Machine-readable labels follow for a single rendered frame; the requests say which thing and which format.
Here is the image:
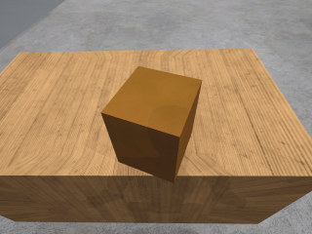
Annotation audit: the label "carton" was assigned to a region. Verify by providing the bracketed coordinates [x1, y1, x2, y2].
[100, 66, 203, 183]

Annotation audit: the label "pedestal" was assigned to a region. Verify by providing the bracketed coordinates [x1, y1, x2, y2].
[0, 48, 312, 224]

